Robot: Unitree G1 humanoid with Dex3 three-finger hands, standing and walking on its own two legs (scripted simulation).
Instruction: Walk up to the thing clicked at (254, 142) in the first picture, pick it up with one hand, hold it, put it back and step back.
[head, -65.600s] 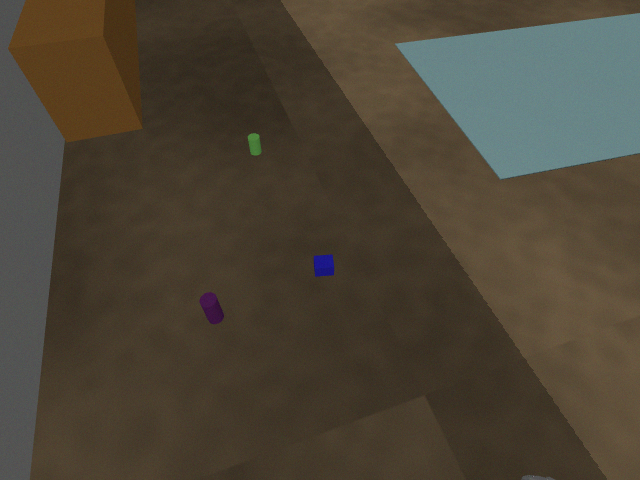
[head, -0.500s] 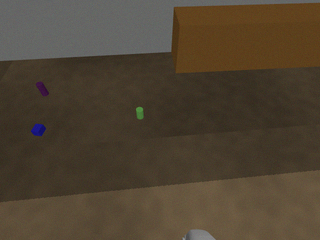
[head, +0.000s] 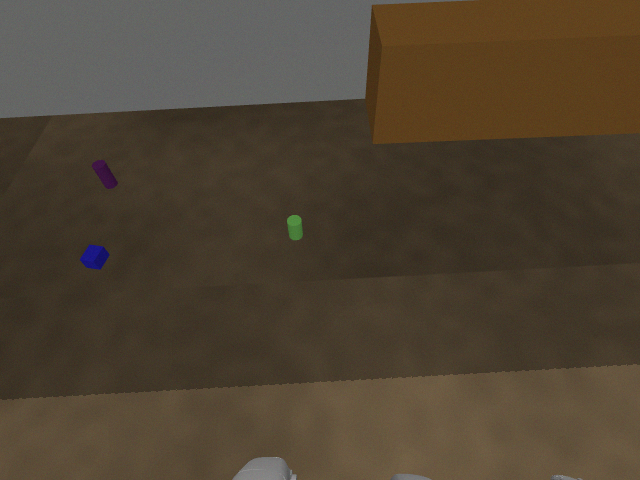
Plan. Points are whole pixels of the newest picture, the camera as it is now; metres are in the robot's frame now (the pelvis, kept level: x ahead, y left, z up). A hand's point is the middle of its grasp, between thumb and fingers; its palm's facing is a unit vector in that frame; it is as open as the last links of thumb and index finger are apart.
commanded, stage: step back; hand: left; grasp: from above
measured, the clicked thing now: (295, 227) +1.04 +0.15 -0.72
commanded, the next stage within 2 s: stand in 0.26 s
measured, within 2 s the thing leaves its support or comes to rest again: neither
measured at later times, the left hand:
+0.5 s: hand out of the picture +0.12 +0.27 -0.14, palm faces -0.03 -0.94 -0.34, open 7.4 cm
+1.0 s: hand out of the picture +0.12 +0.27 -0.14, palm faces -0.05 -0.94 -0.33, open 7.4 cm
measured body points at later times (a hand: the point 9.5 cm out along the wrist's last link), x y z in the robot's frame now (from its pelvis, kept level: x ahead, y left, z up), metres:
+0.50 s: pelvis +0.03 +0.02 +0.01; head +0.05 +0.02 +0.46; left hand +0.12 +0.32 -0.12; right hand +0.15 -0.28 -0.11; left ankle +0.05 +0.14 -0.73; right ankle +0.00 -0.11 -0.73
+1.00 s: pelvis +0.03 +0.02 +0.02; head +0.03 +0.02 +0.47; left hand +0.12 +0.32 -0.12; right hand +0.10 -0.28 -0.11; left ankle +0.05 +0.14 -0.73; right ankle +0.00 -0.11 -0.73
